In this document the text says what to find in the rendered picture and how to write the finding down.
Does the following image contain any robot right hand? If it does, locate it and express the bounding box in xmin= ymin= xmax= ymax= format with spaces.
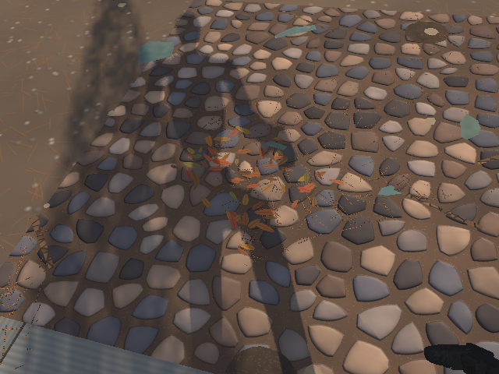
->
xmin=424 ymin=343 xmax=499 ymax=374

